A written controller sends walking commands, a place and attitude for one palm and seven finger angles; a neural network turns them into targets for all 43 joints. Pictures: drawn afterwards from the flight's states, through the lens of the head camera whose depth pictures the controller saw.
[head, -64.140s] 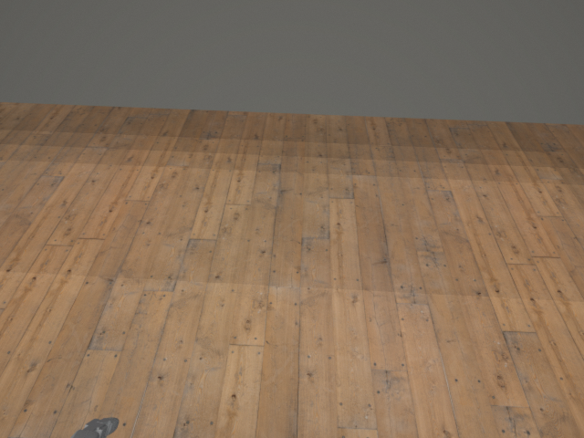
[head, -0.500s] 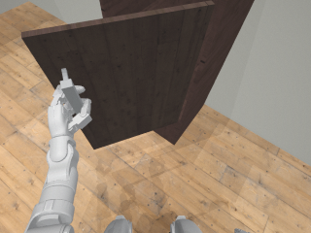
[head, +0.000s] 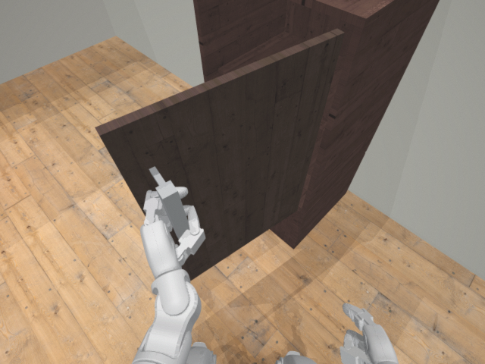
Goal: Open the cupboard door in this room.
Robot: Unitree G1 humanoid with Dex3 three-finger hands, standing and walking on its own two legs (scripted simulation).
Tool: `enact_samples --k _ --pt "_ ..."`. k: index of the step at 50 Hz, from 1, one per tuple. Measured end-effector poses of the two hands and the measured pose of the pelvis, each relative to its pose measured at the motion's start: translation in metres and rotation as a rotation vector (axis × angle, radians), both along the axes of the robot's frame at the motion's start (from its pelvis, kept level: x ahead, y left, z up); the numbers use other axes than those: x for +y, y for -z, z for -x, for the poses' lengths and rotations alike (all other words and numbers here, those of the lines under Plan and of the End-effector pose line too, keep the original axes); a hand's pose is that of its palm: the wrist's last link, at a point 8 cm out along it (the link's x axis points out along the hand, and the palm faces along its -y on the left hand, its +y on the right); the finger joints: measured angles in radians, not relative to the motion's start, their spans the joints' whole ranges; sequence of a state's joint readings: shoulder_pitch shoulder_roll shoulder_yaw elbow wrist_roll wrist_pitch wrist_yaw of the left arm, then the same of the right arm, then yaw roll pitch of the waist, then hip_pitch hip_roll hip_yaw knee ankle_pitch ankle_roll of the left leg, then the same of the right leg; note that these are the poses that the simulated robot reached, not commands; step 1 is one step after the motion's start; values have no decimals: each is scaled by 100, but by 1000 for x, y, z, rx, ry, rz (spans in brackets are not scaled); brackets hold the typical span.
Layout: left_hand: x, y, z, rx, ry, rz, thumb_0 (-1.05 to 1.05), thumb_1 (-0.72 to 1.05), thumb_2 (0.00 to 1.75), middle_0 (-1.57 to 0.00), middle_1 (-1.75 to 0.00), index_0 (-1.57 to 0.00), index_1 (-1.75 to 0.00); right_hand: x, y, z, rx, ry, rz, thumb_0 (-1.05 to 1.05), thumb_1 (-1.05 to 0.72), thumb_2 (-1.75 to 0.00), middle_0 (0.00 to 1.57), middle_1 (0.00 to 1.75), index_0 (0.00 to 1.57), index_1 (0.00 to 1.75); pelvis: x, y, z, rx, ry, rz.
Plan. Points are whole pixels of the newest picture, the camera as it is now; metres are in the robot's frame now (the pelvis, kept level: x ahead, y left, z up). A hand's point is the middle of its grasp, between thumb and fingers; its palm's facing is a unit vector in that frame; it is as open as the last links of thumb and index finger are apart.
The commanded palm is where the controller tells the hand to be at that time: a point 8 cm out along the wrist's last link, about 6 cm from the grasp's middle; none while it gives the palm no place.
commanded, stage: open thumb and fingers to let go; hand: left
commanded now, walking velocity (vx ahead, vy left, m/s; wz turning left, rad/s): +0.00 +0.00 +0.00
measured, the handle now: (171, 207) +0.36 +0.14 +0.05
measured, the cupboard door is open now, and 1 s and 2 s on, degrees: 79 80 81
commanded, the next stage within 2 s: slide the hand sideways off the handle in 0.76 s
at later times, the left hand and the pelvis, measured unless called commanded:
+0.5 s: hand (190, 230) +0.32 +0.10 +0.05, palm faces +0.39 -0.92 +0.01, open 13.1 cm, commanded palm +0.27 +0.14 +0.04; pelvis -0.01 +0.00 +0.00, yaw +0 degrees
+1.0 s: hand (185, 247) +0.29 +0.11 +0.04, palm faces +0.03 -1.00 -0.09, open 15.9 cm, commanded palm +0.27 +0.14 +0.04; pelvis -0.02 +0.03 +0.00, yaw +0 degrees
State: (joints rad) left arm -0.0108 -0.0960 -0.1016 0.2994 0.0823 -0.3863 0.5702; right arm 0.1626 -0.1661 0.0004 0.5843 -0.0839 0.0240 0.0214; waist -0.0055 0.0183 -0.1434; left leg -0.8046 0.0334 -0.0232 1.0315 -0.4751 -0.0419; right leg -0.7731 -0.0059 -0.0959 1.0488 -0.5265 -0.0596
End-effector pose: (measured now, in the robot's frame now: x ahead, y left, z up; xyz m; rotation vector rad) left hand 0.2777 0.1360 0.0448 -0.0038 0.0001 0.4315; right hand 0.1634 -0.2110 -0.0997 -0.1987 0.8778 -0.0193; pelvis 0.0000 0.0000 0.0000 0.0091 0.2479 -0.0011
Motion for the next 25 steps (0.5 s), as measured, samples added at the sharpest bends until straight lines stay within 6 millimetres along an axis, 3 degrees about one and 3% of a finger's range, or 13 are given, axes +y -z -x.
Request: enact_samples --k 7,14,25 --pt "1 0 0 5 8 -27 1 57 76 -36 -132 -35 -132 -22 11 28 69 36 22 1 -91 -90 20 30 20 30 -8 0 6 1 -6 -10" --pt "2 -1 1 7 25 -9 1 25 63 -35 -128 -34 -128 -35 11 49 94 76 40 1 -91 -90 19 30 20 30 -8 -3 10 -5 0 -13" --pt "9 1 1 -16 29 3 0 -34 37 -30 -117 -31 -117 -22 6 46 61 74 42 1 -91 -90 19 30 20 30 4 -1 14 -7 9 -3"
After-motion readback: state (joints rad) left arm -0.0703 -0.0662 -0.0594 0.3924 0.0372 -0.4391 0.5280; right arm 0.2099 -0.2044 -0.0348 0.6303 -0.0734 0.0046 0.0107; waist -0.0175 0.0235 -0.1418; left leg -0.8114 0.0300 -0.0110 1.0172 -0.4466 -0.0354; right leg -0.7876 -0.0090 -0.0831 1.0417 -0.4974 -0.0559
